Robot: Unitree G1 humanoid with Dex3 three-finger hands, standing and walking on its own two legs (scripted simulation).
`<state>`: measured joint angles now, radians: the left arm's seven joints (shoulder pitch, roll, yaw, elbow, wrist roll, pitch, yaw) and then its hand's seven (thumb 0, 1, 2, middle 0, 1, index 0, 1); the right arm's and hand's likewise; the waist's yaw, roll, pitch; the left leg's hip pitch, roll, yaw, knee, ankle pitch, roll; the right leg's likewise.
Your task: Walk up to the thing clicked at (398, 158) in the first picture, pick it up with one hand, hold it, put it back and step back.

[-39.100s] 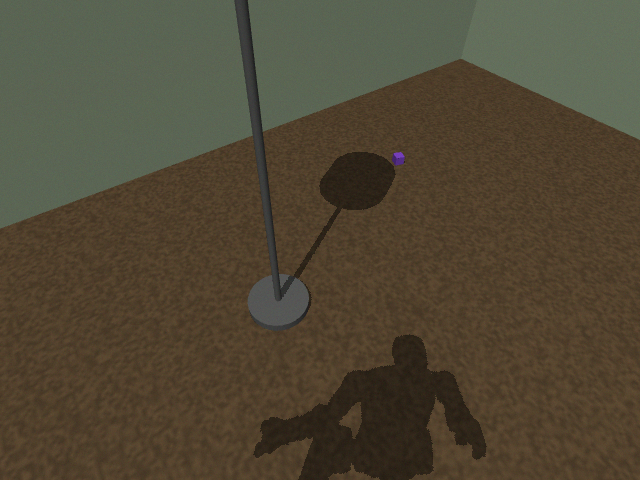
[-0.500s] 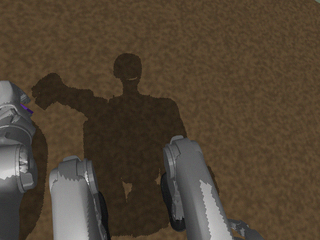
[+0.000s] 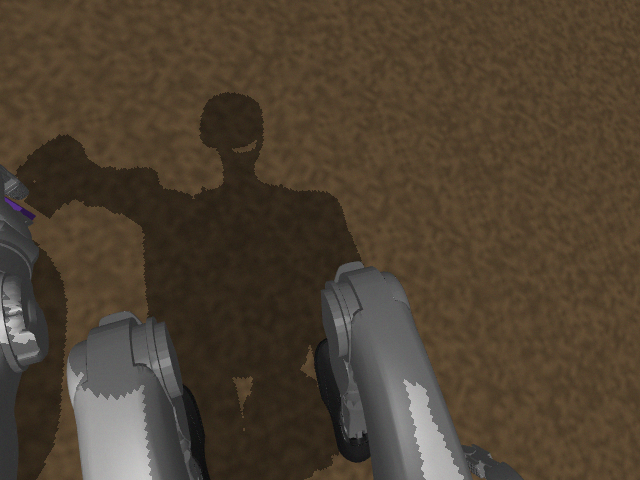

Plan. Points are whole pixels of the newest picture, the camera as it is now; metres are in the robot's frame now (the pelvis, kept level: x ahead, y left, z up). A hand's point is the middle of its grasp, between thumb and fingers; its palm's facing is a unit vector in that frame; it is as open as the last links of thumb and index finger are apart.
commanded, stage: lower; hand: left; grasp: from above
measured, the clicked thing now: (0, 215) +0.48 +0.32 -0.20
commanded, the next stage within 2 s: rest in 0.32 s
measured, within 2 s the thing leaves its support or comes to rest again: rests again in 1.06 s
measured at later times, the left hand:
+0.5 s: hand (28, 218) +0.48 +0.30 -0.21, palm faces -0.32 -0.27 -0.91, open 5.1 cm
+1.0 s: hand (40, 223) +0.48 +0.30 -0.25, palm faces -0.33 -0.29 -0.90, open 4.6 cm
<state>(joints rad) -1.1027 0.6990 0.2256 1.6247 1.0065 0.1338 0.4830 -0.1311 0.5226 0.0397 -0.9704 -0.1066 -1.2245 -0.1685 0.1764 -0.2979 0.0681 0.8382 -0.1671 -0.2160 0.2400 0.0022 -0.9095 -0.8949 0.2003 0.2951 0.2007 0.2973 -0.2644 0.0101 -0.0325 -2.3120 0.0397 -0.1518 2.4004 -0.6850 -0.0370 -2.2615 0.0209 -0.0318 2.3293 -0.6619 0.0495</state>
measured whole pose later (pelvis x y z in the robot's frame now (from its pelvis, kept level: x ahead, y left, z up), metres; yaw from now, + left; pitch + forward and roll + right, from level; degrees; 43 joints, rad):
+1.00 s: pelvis +0.00 +0.01 -0.03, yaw -6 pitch +29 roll -12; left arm -1.17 0.94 0.28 1.84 1.06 0.05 0.66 -0.16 0.55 0.02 -0.99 -0.04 -1.31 -0.14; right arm 0.15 -0.34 0.21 0.77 -0.25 -0.31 0.33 0.00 -0.91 -0.89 0.20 0.30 0.20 0.30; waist -0.39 -0.09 0.14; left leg -2.35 0.04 -0.25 2.53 -0.71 -0.02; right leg -2.26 0.05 -0.10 2.37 -0.65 0.07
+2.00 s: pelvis -0.01 +0.02 -0.02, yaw -8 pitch +26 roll -15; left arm -1.22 1.08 0.23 1.88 1.02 0.05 0.68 -0.04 0.30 0.31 -0.80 -0.34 -0.87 -0.35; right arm 0.15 -0.37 0.33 0.69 -0.25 -0.35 0.35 0.00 -0.90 -0.89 0.20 0.30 0.20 0.30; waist -0.44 -0.15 0.24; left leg -2.32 0.04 -0.29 2.52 -0.70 -0.01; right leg -2.19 0.06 -0.14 2.32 -0.62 0.08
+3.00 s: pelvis -0.01 +0.02 -0.01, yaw -8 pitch +27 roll -16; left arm -1.22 1.09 0.22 1.84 1.01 0.05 0.67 0.00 -0.34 0.96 -0.26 -0.90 -0.24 -0.91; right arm 0.15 -0.38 0.34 0.66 -0.24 -0.34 0.33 0.00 -0.90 -0.89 0.20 0.30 0.20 0.30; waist -0.44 -0.16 0.25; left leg -2.31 0.04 -0.29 2.49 -0.69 -0.01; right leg -2.17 0.06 -0.15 2.28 -0.62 0.08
